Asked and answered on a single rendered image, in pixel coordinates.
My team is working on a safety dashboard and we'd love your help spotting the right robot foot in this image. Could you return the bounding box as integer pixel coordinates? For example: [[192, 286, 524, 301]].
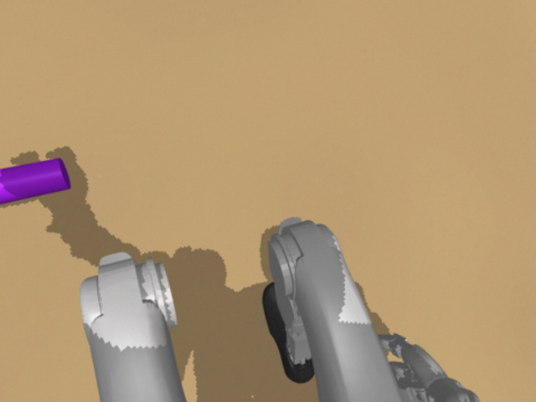
[[262, 282, 314, 384]]

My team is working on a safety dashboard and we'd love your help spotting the can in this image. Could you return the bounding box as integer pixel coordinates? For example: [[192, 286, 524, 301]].
[[0, 158, 70, 204]]

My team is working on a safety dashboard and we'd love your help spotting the right robot arm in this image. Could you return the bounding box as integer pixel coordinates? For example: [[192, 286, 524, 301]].
[[425, 378, 481, 402]]

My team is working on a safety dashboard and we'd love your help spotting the right robot hand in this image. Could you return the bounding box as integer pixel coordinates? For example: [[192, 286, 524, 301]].
[[378, 333, 448, 402]]

